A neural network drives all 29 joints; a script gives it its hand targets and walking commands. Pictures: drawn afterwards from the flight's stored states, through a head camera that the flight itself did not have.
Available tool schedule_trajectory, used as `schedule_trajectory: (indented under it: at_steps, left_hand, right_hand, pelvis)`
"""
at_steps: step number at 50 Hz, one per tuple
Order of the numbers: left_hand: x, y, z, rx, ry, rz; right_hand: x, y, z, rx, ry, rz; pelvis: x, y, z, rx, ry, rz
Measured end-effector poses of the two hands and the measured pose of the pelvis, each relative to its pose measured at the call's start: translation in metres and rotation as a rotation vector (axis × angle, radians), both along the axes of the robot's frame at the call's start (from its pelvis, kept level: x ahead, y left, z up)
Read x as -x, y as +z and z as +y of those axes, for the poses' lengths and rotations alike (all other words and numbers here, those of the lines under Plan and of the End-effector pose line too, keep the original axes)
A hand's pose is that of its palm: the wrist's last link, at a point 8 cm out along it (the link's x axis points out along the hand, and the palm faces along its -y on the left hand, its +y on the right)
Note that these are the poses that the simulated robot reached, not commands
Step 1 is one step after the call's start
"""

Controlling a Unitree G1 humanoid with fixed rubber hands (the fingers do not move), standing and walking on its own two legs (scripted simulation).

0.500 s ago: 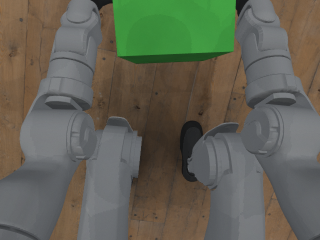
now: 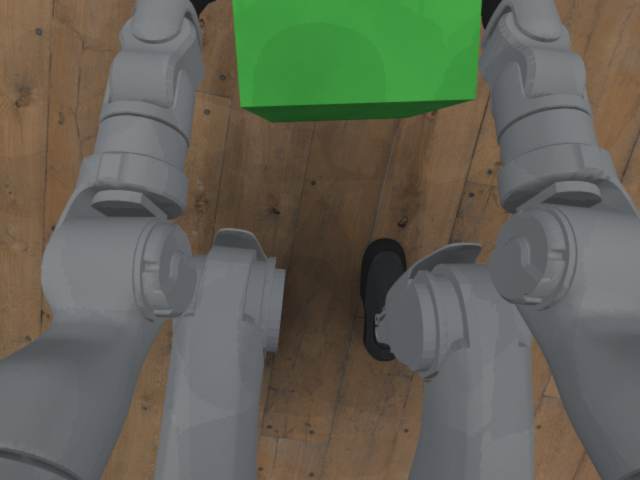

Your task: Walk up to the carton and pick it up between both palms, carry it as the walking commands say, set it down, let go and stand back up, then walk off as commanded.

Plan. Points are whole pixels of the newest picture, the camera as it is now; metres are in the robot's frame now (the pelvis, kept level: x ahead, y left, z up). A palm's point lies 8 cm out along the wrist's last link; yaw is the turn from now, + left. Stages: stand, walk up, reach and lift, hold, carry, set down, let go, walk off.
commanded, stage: set down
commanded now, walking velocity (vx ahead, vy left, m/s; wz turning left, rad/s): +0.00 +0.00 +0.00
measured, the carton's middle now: (344, 13) +0.55 -0.01 -0.23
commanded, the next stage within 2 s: none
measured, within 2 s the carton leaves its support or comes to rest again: neither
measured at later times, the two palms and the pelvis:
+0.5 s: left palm out of the picture +0.54 +0.18 -0.17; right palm (511, 27) +0.53 -0.17 -0.17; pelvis +0.00 +0.00 +0.00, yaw +0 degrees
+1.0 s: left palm out of the picture +0.55 +0.19 -0.07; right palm out of the picture +0.54 -0.18 -0.07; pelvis +0.00 +0.00 +0.06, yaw +0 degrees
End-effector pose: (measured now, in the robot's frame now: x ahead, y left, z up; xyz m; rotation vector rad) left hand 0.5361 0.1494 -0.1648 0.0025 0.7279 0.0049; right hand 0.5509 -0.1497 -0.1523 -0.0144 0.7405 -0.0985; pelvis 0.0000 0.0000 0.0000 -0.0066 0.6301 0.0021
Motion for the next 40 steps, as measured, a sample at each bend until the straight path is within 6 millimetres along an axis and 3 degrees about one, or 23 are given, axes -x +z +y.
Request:
schedule_trajectory:
  at_steps: [10,21,33,40]
  left_hand:
    - [0.001,-0.005,0.002,-0.052,-0.015,-0.014]
    - [-0.004,-0.005,0.031,-0.096,0.039,-0.017]
    - [-0.011,0.004,0.038,-0.094,0.051,-0.031]
    - [-0.011,0.033,0.038,-0.102,0.058,-0.076]
  right_hand:
    - [0.004,-0.004,-0.004,0.022,0.005,-0.025]
    - [0.021,-0.025,-0.018,0.053,-0.033,0.028]
    - [0.016,-0.014,-0.026,0.053,-0.046,-0.008]
    - [0.011,0.018,-0.029,0.048,-0.056,-0.069]
  pelvis:
    - [0.003,0.003,0.001,0.004,-0.001,-0.020]
    - [0.004,0.005,0.002,0.008,0.008,-0.023]
    - [0.003,0.003,0.003,0.013,0.012,-0.011]
    - [0.002,0.016,0.004,0.009,0.006,0.003]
